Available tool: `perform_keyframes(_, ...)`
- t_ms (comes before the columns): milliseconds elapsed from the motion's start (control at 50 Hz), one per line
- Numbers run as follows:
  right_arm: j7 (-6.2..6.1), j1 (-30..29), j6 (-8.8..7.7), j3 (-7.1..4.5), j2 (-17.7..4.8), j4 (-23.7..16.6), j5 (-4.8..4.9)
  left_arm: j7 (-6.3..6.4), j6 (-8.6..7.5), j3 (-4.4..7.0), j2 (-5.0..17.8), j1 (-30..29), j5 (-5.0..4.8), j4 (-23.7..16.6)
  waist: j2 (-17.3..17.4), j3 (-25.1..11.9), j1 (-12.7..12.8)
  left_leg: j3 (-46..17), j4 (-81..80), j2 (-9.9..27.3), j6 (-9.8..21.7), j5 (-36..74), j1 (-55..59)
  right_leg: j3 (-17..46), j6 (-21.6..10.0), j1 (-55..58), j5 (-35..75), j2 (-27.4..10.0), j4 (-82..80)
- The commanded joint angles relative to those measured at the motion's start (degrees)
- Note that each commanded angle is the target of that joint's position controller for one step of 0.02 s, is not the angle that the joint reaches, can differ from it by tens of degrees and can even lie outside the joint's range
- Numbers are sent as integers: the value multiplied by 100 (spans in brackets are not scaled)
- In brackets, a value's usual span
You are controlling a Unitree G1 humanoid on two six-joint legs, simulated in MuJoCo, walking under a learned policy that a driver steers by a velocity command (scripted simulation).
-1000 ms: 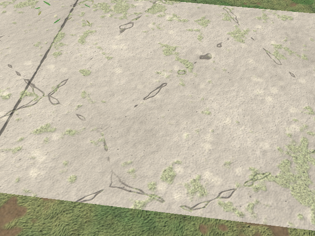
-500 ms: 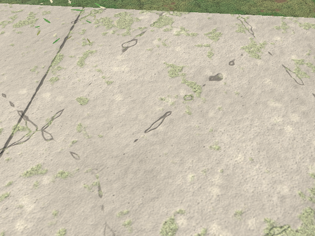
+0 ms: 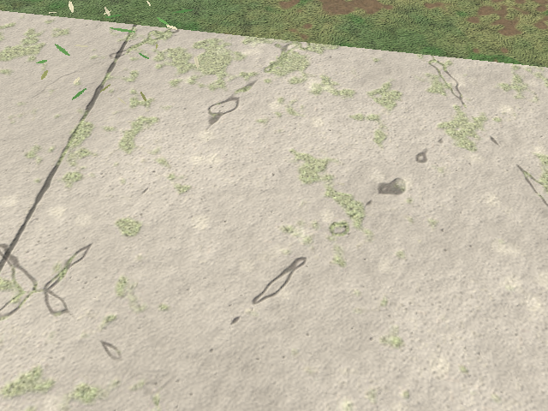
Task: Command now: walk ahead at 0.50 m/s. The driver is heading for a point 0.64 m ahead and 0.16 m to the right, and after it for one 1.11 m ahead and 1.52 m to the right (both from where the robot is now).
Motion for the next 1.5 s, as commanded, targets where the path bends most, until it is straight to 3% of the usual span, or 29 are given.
perform_keyframes(20, -4, 471, -63, -72, -463, -62, -79, 64, -140, 185, 636, -355, 19, -487, 398, -591, -211, -2081, -1778, 1552, 979, 173, 1926, 227, -108, -2074, 673, -705, 392)
perform_keyframes(80, -9, 590, -98, -72, -539, 76, -77, 95, 67, 167, 306, -129, 61, -449, 522, -412, 19, -1579, -2220, 1406, 1054, 345, 1222, 172, -23, -1682, 984, -852, -170)
perform_keyframes(140, -135, 856, -96, -120, -790, 186, -89, 106, 113, 198, 384, -714, 117, -654, 408, -161, -56, -1263, -2443, 1409, 1054, 558, 1337, 154, 151, -2271, 1848, -893, -1052)
perform_keyframes(300, -254, 1438, -57, -134, -859, 467, -56, -109, 116, 87, 227, -1929, 42, -1045, 371, 176, -473, -124, -2498, 1422, 664, 814, 2194, -59, 46, -2369, 3172, -548, -2908)
perform_keyframes(360, -303, 1336, 80, -145, -894, 477, -51, -228, 102, 64, 232, -2147, 110, -1264, 406, 245, -443, 238, -1834, 1522, 497, 2315, 2562, -292, -74, -2159, 2750, -354, -3297)
perform_keyframes(400, -382, 1121, 180, -204, -1101, 372, 11, -309, 94, 161, 489, -1804, 139, -1326, 675, -120, -203, 345, -1006, 1538, 326, 3996, 2753, -573, -214, -1551, 2203, -50, -3308)
perform_keyframes(440, -452, 960, 276, -208, -1135, 242, 49, -313, 78, 409, 964, -497, 141, -1034, 503, -811, 438, 569, 884, 1155, -41, 4295, 2455, -695, -459, 85, 2709, 372, -3916)
perform_keyframes(460, -444, 1132, 240, -139, -1000, 70, -107, -186, 111, 551, 1511, 79, 202, -1008, -418, -1468, 532, 656, 2783, 799, -413, 2133, 1092, 676, -882, 1733, 4850, -642, -3721)
perform_keyframes(480, -332, 1853, 106, 97, -239, -49, -292, -149, 122, 513, 1844, -170, 247, -1168, -1516, -2316, -156, 39, 4808, -358, -773, -3221, -975, 3197, -2140, 3535, 6955, -2110, -3622)
perform_keyframes(500, -236, 1630, -20, 19, -715, -26, -87, -162, 167, 435, 1494, 82, 210, -1265, -779, -3033, 267, -964, 5340, -166, -659, -3145, -1173, 3338, -2221, 3570, 6151, -2077, -3964)
perform_keyframes(520, -229, 1079, -44, -25, -845, -203, 96, -142, 185, 379, 1238, -320, 175, -1394, -526, -2331, 278, -915, 5218, 83, -556, -2666, -1575, 2604, -1941, 2976, 5446, -1763, -4092)
perform_keyframes(540, -298, 794, 0, -43, -869, -239, 70, -116, 217, 327, 1032, -701, 97, -1478, -13, -1633, 157, -799, 4800, 320, -549, -2179, -1630, 2067, -1638, 2093, 4843, -1453, -4309)
perform_keyframes(580, -422, 706, 201, -145, -996, -318, -60, -64, 283, 266, 856, -1085, 166, -1610, 12, -1071, -163, -823, 4138, 529, -563, -1763, -994, 1710, -1455, 578, 4216, -1154, -4680)
perform_keyframes(680, -544, 698, 392, -135, -749, -503, -130, 62, 339, 356, 1147, -1015, 185, -1758, -336, -1170, -270, -808, 2920, 323, -734, -1176, -829, 1569, -1355, 85, 4045, -886, -4742)
perform_keyframes(800, -506, 135, 448, -119, -761, -747, -79, 220, 552, 328, 1095, -1032, 139, -1923, -594, -1006, -57, -958, 1697, 221, -854, -553, -799, 1930, -999, 106, 1700, -646, -4768)
perform_keyframes(880, -419, 90, 337, -89, -781, -820, -51, 212, 610, 253, 980, -910, 216, -1940, -731, -979, 31, -841, 1025, 177, -791, -863, -244, 2100, -1022, 234, 2407, -727, -4417)
perform_keyframes(940, -303, 459, 222, -73, -755, -745, -72, 202, 649, 133, 807, -924, 159, -1978, -621, -963, -266, -727, -697, 200, -497, 240, 881, 2045, -703, 171, 2931, -494, -3935)
perform_keyframes(960, -301, 543, 207, -133, -1089, -767, -171, 208, 633, 84, 672, -693, 209, -1985, -163, -1039, -164, -1266, -828, 873, -243, 1140, 1478, 1774, -393, -170, 2199, -198, -3501)
perform_keyframes(980, -334, 345, 260, -204, -1506, -860, -247, 178, 579, 64, 538, -238, 258, -1984, 1194, -1021, 274, -2193, -762, 1827, 408, 2834, 1933, 950, -56, -851, 73, 614, -2655)
perform_keyframes(1000, -328, 468, 295, -132, -1155, -792, -318, 171, 515, 126, 814, -562, 244, -2092, 1738, -1002, 16, -2931, -968, 2355, 1193, 2856, 1718, 551, 202, -1218, -851, 661, -2104)
perform_keyframes(1020, -326, 515, 289, -108, -1035, -823, -263, 173, 500, 230, 1143, -833, 202, -2092, 1372, -977, -191, -2940, -1009, 2283, 1320, 2666, 1724, 583, 350, -1299, -1006, 516, -1312)
perform_keyframes(1060, -353, 383, 309, -122, -1084, -838, -106, 189, 615, 265, 1006, -834, 159, -1959, 916, -854, -158, -2329, -864, 1882, 1020, 2639, 1747, 538, 573, -1517, -766, 425, -556)
perform_keyframes(1140, -333, 135, 471, -70, -870, -753, -82, 140, 679, 43, 335, -840, 138, -1873, 1143, -811, -104, -1359, -793, 1172, 602, 2519, 1364, -6, 705, -521, -93, 219, -2171)
perform_keyframes(1220, -293, 472, 499, -36, -863, -568, 8, 94, 675, 97, 505, -750, 137, -1711, 1166, -773, -86, -1343, -660, 1047, 423, 1494, 1253, -194, 433, 682, 1679, 247, -4523)
perform_keyframes(1240, -266, 620, 444, -1, -810, -520, -30, 116, 687, 127, 721, -772, 208, -1759, 895, -817, -151, -1336, -643, 985, 131, 816, 906, 186, 274, 1177, 2147, -65, -4536)
perform_keyframes(1260, -208, 726, 367, 43, -697, -539, -170, 164, 710, 196, 1107, -722, 265, -1800, 76, -898, -339, -954, -238, 632, -171, 114, 537, 761, 10, 1487, 3199, -674, -4272)
perform_keyframes(1280, -194, 839, 327, 106, -443, -502, -178, 117, 710, 141, 924, -891, 283, -1686, -747, -914, -533, -613, -437, 379, -432, -582, 956, 824, -327, 751, 2372, -808, -4300)
perform_keyframes(1320, -232, 340, 352, 36, -769, -443, -168, 41, 620, 61, 565, -985, 318, -1674, -360, -439, -240, -540, -343, 334, -630, -223, 1148, 688, -156, 250, 1224, -438, -4468)
perform_keyframes(1500, -357, 550, 462, 8, -696, -11, -96, 96, 433, 13, 567, -724, 233, -1289, -144, -207, -217, -570, -376, 363, -634, 209, 1294, 523, -7, 237, 1679, -264, -4370)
